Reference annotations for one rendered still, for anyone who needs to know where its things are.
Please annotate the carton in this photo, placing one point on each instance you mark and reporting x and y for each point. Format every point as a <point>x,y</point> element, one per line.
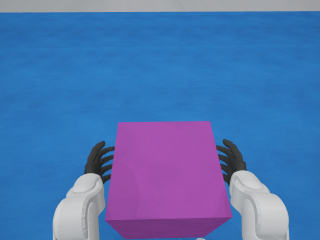
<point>166,181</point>

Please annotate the robot left hand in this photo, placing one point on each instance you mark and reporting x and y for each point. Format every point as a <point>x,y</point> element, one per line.
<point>95,162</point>

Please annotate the robot right hand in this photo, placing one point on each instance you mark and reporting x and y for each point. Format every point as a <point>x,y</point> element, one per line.
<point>234,160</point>

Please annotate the robot left forearm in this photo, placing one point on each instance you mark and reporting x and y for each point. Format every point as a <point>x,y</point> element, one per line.
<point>76,216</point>

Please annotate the robot right forearm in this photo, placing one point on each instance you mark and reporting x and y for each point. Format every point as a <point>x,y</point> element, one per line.
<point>264,216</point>

